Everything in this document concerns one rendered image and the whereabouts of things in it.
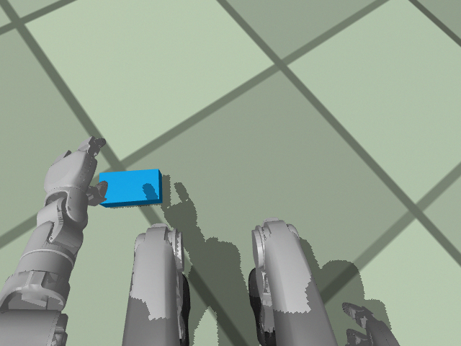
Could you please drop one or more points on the carton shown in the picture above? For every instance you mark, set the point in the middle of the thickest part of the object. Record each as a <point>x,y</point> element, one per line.
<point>139,187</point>

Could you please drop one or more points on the left robot hand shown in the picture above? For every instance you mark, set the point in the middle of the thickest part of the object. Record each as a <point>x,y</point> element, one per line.
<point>77,170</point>

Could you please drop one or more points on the right robot foot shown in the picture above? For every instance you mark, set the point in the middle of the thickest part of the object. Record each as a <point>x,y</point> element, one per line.
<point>264,338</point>

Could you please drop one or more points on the left robot arm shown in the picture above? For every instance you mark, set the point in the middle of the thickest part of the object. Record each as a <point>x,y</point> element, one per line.
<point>33,297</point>

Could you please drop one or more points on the right robot hand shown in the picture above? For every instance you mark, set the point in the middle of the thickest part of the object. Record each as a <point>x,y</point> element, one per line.
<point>378,333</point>

